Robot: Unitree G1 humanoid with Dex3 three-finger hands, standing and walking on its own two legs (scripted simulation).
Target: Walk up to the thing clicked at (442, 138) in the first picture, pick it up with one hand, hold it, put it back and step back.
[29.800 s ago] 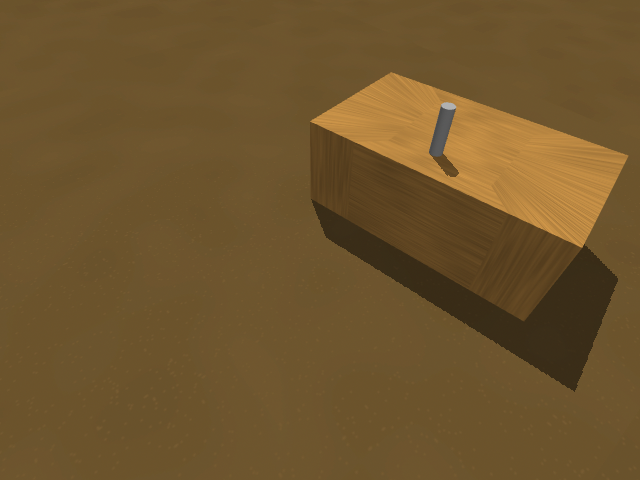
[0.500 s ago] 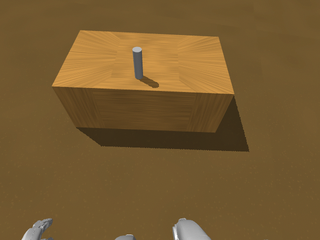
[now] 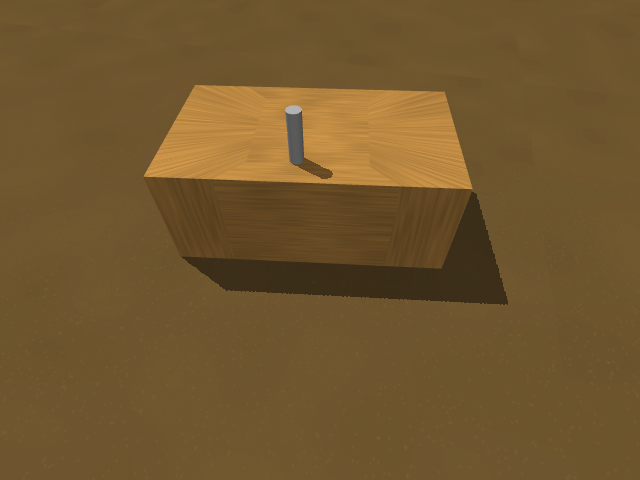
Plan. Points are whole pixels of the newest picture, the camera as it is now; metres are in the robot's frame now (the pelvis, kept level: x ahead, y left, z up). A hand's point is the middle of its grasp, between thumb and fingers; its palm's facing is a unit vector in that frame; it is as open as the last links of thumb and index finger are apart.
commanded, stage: step back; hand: left
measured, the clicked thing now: (295, 136) +1.13 +0.13 -0.25
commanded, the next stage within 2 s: stand in 0.80 s
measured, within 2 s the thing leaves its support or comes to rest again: neither
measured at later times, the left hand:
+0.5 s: hand out of the picture +0.11 +0.29 -0.15, palm faces +0.02 -0.93 -0.36, open 7.4 cm
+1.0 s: hand out of the picture +0.14 +0.27 -0.13, palm faces -0.02 -0.94 -0.35, open 7.4 cm
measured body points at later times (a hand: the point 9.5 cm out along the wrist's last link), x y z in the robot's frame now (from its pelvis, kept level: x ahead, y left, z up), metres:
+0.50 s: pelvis +0.03 +0.02 +0.00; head +0.05 +0.03 +0.45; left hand +0.11 +0.34 -0.12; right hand +0.11 -0.29 -0.12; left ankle +0.05 +0.14 -0.73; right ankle +0.01 -0.11 -0.72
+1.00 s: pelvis +0.04 +0.02 +0.02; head +0.06 +0.02 +0.47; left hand +0.14 +0.32 -0.11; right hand +0.16 -0.27 -0.11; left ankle +0.05 +0.14 -0.73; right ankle +0.02 -0.11 -0.73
